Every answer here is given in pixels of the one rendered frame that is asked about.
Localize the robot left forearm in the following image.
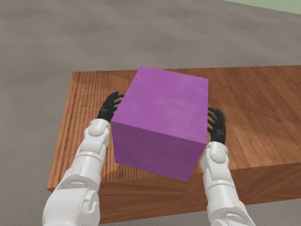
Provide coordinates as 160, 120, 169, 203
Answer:
42, 119, 110, 226

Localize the robot right forearm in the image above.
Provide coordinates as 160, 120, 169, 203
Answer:
200, 141, 256, 226

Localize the left robot hand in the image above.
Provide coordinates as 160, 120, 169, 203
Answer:
96, 91, 125, 123

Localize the pedestal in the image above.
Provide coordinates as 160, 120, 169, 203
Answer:
46, 65, 301, 225

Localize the right robot hand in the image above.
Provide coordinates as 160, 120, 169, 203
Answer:
207, 107, 226, 145

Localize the robot left upper arm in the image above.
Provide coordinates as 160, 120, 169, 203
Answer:
43, 187, 101, 226

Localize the carton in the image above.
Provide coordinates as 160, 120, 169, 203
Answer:
110, 65, 209, 182

